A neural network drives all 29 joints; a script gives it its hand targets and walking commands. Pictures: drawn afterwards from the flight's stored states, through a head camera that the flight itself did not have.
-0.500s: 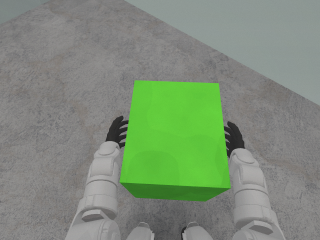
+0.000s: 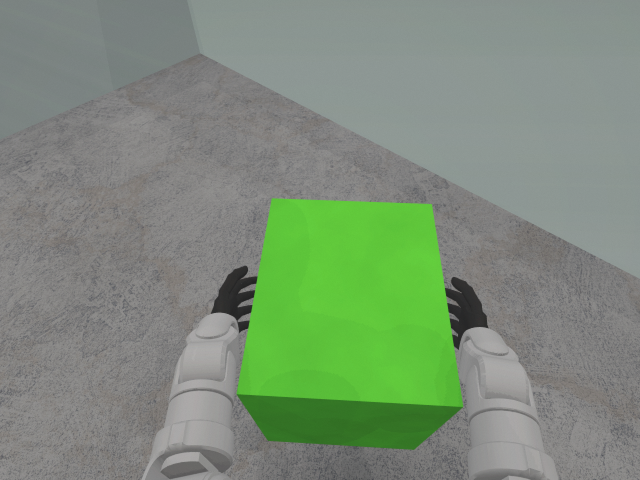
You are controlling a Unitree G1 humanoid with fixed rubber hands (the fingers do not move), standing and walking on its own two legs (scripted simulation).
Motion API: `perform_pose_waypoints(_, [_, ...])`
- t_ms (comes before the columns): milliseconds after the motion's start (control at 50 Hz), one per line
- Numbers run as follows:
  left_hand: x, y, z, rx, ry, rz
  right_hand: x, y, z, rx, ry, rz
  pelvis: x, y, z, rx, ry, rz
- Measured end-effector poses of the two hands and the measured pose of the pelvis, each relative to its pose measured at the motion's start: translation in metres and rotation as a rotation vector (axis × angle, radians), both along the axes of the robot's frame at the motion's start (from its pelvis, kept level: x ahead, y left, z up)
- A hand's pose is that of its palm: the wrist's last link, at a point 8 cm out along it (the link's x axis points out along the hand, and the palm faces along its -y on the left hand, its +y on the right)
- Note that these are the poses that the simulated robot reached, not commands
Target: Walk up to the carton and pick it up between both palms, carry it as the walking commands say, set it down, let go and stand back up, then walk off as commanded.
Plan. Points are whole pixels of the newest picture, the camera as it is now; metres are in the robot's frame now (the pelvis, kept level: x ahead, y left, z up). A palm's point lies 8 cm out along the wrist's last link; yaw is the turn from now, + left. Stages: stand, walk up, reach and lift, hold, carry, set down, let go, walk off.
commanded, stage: reach and lift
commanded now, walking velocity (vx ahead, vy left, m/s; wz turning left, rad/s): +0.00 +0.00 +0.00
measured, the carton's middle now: (345, 328) +0.35 -0.02 -0.07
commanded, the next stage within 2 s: hold in 1.62 s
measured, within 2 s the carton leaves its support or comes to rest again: neither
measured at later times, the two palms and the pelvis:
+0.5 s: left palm (215, 313) +0.31 +0.15 +0.05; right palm (490, 331) +0.28 -0.18 +0.05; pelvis +0.01 +0.00 +0.01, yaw +0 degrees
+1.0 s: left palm (204, 325) +0.29 +0.16 +0.06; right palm (481, 326) +0.29 -0.17 +0.05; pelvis +0.01 -0.01 +0.01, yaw +0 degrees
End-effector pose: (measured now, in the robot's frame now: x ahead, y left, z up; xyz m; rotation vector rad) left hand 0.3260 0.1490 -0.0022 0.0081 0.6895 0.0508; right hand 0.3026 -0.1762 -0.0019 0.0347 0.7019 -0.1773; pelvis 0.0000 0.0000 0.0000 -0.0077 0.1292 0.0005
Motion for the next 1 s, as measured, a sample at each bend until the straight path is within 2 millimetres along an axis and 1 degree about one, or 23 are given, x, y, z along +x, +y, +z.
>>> perform_pose_waypoints(380, [-0.016, 0.000, 0.044, -0.005, -0.046, -0.010, -0.018, 0.000, 0.045, 0.006, -0.047, -0.018, 0.007, 0.002, 0.010, 0.003, -0.175, 0.001])
perform_pose_waypoints(560, [-0.019, 0.000, 0.060, -0.008, -0.059, -0.012, -0.022, 0.000, 0.061, 0.009, -0.061, -0.025, 0.009, 0.004, 0.011, 0.004, -0.239, -0.005])
perform_pose_waypoints(660, [-0.022, 0.002, 0.062, -0.015, -0.054, 0.003, -0.022, 0.002, 0.063, 0.010, -0.055, -0.015, 0.010, 0.004, 0.012, 0.005, -0.253, -0.010])
perform_pose_waypoints(860, [-0.034, 0.009, 0.056, -0.013, -0.036, 0.050, -0.020, 0.008, 0.056, 0.006, -0.037, 0.036, 0.008, -0.001, 0.012, 0.006, -0.247, -0.008])
perform_pose_waypoints(1000, [-0.035, 0.010, 0.057, -0.006, -0.040, 0.068, -0.015, 0.009, 0.056, 0.008, -0.041, 0.058, 0.007, -0.006, 0.012, 0.007, -0.237, -0.003])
